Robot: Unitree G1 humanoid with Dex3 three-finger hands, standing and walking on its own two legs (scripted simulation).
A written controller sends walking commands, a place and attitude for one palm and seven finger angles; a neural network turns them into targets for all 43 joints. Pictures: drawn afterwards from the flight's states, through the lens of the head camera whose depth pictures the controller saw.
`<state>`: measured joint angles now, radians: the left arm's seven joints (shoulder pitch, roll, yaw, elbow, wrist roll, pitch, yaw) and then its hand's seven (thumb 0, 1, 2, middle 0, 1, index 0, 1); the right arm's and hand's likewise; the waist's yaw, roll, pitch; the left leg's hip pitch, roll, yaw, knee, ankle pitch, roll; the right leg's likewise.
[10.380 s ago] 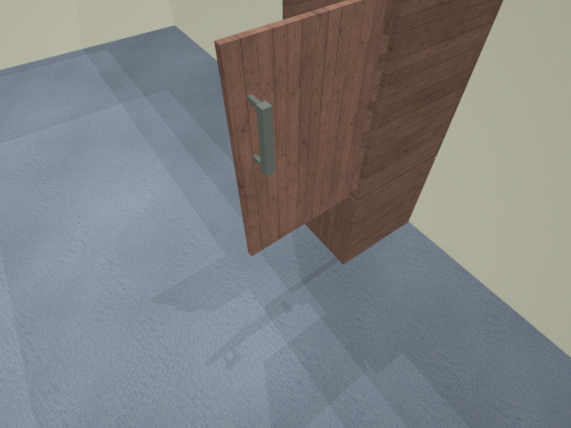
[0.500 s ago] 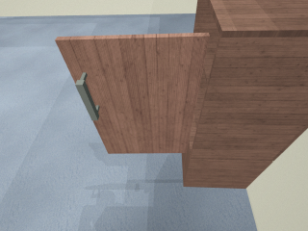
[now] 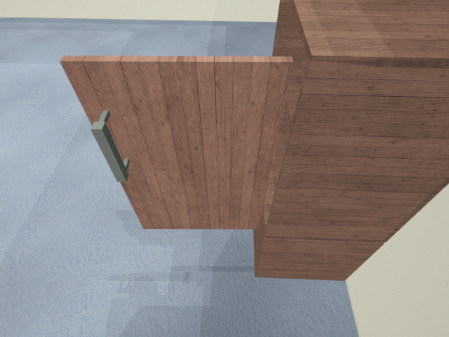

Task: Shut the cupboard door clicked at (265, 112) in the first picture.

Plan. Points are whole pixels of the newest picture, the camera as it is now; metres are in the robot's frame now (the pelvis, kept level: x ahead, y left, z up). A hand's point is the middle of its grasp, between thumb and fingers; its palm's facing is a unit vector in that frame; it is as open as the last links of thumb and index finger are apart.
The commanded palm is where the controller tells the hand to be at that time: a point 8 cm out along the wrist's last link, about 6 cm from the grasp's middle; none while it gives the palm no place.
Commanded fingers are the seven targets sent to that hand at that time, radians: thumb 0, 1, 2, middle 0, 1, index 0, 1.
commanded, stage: look again from close up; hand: left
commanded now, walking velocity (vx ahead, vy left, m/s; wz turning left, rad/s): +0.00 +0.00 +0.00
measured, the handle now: (114, 147) +0.45 +0.26 +0.07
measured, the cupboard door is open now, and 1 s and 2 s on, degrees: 92 92 92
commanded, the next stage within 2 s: raise the hand and make a fist in 0.06 s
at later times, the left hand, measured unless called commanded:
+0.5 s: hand (135, 323) +0.15 +0.16 -0.03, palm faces +0.00 -1.00 -0.03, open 6.6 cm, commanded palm +0.11 +0.23 -0.04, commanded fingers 0.00 0.90 0.90 -0.51 -0.64 -0.51 -0.64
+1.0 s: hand (99, 309) +0.16 +0.21 +0.00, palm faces +0.06 -1.00 -0.03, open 4.1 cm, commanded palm +0.13 +0.25 +0.00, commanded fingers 0.00 0.90 0.90 -0.97 -1.14 -0.97 -1.14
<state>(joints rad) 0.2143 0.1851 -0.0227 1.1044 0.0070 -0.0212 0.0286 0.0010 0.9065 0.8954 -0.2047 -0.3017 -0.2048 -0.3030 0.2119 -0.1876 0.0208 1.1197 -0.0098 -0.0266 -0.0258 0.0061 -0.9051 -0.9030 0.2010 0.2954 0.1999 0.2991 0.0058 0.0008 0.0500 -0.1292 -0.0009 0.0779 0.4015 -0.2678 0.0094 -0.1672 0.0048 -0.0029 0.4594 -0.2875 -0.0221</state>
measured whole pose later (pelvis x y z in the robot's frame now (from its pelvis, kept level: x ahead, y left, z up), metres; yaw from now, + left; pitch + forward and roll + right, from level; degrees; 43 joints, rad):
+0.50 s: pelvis -0.05 -0.03 -0.07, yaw +1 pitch +11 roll +3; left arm 0.35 0.18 0.18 0.19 -0.29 -0.57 -0.37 0.00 0.90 0.90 -0.35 -0.46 -0.35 -0.46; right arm 0.16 -0.27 -0.06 0.58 0.02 -0.29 -0.01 0.01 -0.90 -0.90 0.20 0.30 0.20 0.30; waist 0.02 -0.03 -0.13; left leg -0.74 -0.01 -0.01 1.02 -0.47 -0.04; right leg -0.78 0.00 -0.03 1.08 -0.49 -0.06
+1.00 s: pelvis -0.06 +0.02 -0.07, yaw +1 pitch +10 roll -2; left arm 0.40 0.24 0.17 -0.10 -0.29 -0.31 -0.20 0.01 0.90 0.90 -0.80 -0.95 -0.80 -0.95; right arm 0.33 -0.22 0.04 0.55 0.02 -0.28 -0.06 0.02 -0.90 -0.90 0.21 0.30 0.20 0.30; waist -0.01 0.02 -0.10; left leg -0.74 -0.01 -0.03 1.03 -0.46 0.02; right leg -0.72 0.00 -0.05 0.98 -0.44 -0.01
